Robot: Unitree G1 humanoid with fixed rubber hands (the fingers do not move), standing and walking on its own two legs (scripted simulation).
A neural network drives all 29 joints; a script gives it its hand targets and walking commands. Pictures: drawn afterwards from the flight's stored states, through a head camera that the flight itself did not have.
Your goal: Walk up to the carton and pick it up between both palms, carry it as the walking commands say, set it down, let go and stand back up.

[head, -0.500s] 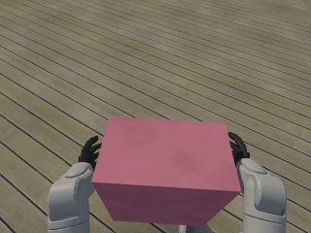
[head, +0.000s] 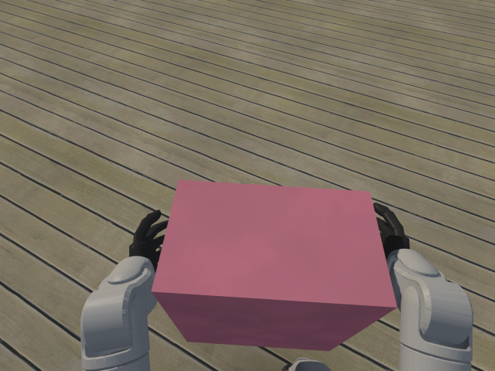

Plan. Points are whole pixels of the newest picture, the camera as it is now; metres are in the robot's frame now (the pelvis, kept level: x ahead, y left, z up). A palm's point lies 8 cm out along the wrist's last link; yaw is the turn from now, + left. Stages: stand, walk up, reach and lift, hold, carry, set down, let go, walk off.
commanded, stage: carry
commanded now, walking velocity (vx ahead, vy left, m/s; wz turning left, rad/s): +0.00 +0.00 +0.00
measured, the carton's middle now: (264, 277) +0.25 -0.02 +0.02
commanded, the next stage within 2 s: none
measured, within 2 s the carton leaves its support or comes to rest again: neither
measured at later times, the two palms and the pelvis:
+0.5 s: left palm out of the picture +0.09 +0.17 +0.07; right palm out of the picture +0.08 -0.18 +0.08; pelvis -0.16 +0.02 +0.00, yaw -1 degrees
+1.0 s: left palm out of the picture +0.02 +0.20 +0.06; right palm out of the picture +0.03 -0.15 +0.07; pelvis -0.23 +0.02 +0.00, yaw +0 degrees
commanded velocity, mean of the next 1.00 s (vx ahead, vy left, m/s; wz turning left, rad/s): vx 0.00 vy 0.00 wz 0.00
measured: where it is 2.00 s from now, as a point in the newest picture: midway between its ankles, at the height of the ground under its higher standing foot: outside the picture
